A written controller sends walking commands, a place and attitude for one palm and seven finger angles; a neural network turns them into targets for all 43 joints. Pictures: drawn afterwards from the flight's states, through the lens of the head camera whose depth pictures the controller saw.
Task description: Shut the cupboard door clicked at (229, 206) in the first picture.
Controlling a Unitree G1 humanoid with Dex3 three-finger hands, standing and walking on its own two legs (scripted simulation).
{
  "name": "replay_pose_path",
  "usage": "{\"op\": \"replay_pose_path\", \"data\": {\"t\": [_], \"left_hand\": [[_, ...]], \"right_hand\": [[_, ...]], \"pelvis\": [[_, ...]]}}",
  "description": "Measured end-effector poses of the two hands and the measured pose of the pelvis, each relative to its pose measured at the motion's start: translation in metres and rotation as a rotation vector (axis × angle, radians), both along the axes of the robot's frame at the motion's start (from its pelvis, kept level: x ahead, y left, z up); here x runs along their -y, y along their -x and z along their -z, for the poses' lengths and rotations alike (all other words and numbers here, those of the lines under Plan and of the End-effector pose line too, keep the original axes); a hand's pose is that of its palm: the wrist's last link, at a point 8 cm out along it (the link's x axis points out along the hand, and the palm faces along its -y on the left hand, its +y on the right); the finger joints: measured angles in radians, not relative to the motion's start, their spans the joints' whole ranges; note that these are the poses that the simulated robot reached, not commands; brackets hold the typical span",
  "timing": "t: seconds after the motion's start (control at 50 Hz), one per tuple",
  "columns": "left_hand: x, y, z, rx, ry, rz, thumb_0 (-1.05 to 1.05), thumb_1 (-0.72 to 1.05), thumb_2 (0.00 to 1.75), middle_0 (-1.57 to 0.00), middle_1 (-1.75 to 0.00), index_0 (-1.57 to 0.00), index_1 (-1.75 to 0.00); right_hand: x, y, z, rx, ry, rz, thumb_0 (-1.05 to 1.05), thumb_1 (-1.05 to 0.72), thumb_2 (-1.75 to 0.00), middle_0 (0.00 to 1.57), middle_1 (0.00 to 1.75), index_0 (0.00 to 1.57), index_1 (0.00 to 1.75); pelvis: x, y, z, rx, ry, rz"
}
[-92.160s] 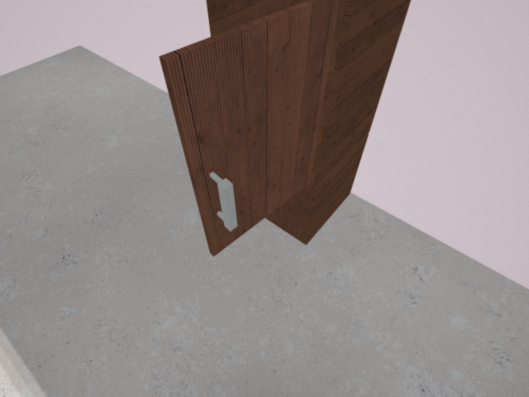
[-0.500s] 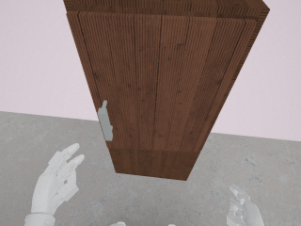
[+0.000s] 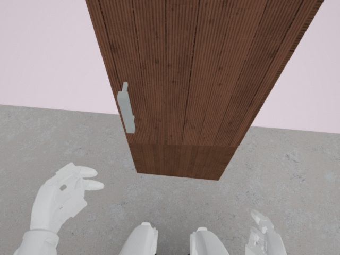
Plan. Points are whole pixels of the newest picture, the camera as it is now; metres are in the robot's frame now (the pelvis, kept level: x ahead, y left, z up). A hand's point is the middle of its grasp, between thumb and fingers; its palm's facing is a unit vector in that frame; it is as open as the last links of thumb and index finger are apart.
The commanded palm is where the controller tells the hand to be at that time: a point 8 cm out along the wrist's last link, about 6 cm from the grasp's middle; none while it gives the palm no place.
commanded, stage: raise the hand and make a fist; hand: left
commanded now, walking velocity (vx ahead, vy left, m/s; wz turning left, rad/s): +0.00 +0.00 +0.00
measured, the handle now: (128, 109) +0.49 +0.16 +0.01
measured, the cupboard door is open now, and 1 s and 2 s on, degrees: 4 4 4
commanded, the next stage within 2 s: bring the fist close to the handle in 1.10 s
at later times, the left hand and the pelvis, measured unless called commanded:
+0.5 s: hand (69, 203) +0.22 +0.22 +0.03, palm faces +0.04 -1.00 -0.02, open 3.0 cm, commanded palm +0.20 +0.27 +0.04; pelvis +0.01 +0.03 -0.01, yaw +1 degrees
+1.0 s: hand (84, 192) +0.24 +0.20 +0.04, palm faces +0.04 -1.00 -0.04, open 3.1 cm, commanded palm +0.22 +0.25 +0.04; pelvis +0.02 +0.00 -0.01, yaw +1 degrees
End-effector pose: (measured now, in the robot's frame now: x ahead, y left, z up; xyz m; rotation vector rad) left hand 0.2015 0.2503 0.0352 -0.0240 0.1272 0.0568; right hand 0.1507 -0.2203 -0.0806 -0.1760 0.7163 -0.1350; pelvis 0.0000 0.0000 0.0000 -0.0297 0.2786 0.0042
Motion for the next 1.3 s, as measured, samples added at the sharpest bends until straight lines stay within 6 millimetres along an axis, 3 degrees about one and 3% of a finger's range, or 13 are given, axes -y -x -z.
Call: {"op": "replay_pose_path", "data": {"t": [0.06, 0.12, 0.24, 0.38, 0.48, 0.56, 0.72, 0.86, 0.98, 1.16, 1.3], "left_hand": [[-0.015, 0.01, -0.009, 0.059, -0.048, -0.072, 0.02, 0.9, 0.9, -0.83, -0.99, -0.82, -0.99], [-0.018, 0.016, -0.006, 0.084, -0.069, -0.042, 0.02, 0.9, 0.9, -0.89, -1.05, -0.88, -1.05], [-0.011, 0.011, 0.014, 0.051, -0.028, 0.076, 0.02, 0.9, 0.9, -1.0, -1.17, -0.99, -1.17], [-0.031, 0.005, -0.011, 0.124, -0.053, -0.014, 0.02, 0.9, 0.9, -1.13, -1.31, -1.12, -1.31], [-0.028, 0.005, -0.003, 0.058, -0.048, 0.009, 0.01, 0.9, 0.9, -1.21, -1.4, -1.2, -1.4], [-0.022, 0.003, 0.009, 0.012, -0.035, 0.045, 0.02, 0.9, 0.9, -1.26, -1.45, -1.25, -1.45], [-0.023, -0.009, -0.009, 0.115, -0.067, 0.01, 0.02, 0.9, 0.9, -1.3, -1.49, -1.29, -1.49], [-0.006, -0.013, 0.005, 0.023, -0.04, 0.054, 0.02, 0.9, 0.9, -1.3, -1.5, -1.29, -1.5], [0.0, -0.014, -0.006, 0.096, -0.057, 0.022, 0.02, 0.9, 0.9, -1.3, -1.5, -1.29, -1.5], [0.011, -0.014, 0.002, 0.055, -0.051, 0.048, 0.02, 0.9, 0.9, -1.3, -1.5, -1.29, -1.5], [0.008, -0.015, -0.006, 0.117, -0.058, 0.017, 0.02, 0.89, 0.9, -1.3, -1.5, -1.29, -1.5]], "right_hand": [[-0.003, 0.005, 0.0, -0.031, 0.029, -0.023, 0.02, -0.9, -0.9, 0.21, 0.3, 0.2, 0.3], [-0.005, 0.0, 0.002, -0.037, 0.064, -0.062, 0.02, -0.9, -0.9, 0.21, 0.3, 0.2, 0.3], [-0.012, -0.027, -0.005, 0.021, 0.115, -0.099, 0.02, -0.9, -0.9, 0.21, 0.3, 0.2, 0.3], [-0.033, -0.058, -0.021, 0.09, 0.091, -0.134, 0.02, -0.91, -0.9, 0.21, 0.3, 0.2, 0.3], [-0.043, -0.067, -0.026, 0.1, 0.068, -0.166, 0.02, -0.9, -0.9, 0.21, 0.3, 0.2, 0.3], [-0.041, -0.066, -0.024, 0.087, 0.075, -0.172, 0.02, -0.9, -0.9, 0.21, 0.3, 0.2, 0.3], [-0.021, -0.053, -0.011, 0.019, 0.082, -0.143, 0.02, -0.9, -0.9, 0.21, 0.3, 0.2, 0.3], [-0.002, -0.041, -0.004, -0.015, 0.078, -0.094, 0.02, -0.9, -0.9, 0.21, 0.3, 0.2, 0.3], [0.01, -0.04, -0.003, -0.013, 0.085, -0.08, 0.02, -0.91, -0.9, 0.21, 0.3, 0.2, 0.3], [0.012, -0.048, -0.001, 0.003, 0.065, -0.081, 0.02, -0.91, -0.9, 0.21, 0.3, 0.2, 0.3], [0.009, -0.053, -0.002, 0.016, 0.068, -0.097, 0.02, -0.91, -0.9, 0.21, 0.3, 0.2, 0.3]], "pelvis": [[-0.009, -0.003, 0.0, -0.008, 0.008, -0.006], [-0.018, -0.003, 0.005, -0.019, 0.019, -0.017], [-0.03, -0.001, 0.013, -0.036, 0.035, -0.021], [-0.034, -0.007, 0.009, -0.034, 0.045, -0.026], [-0.033, -0.01, 0.006, -0.034, 0.049, -0.034], [-0.029, -0.011, 0.006, -0.039, 0.049, -0.035], [-0.02, -0.015, 0.009, -0.046, 0.046, -0.033], [-0.011, -0.018, 0.009, -0.051, 0.03, -0.023], [-0.004, -0.019, 0.011, -0.049, 0.021, -0.019], [0.002, -0.019, 0.012, -0.047, 0.013, -0.018], [0.002, -0.019, 0.013, -0.047, 0.015, -0.021]]}}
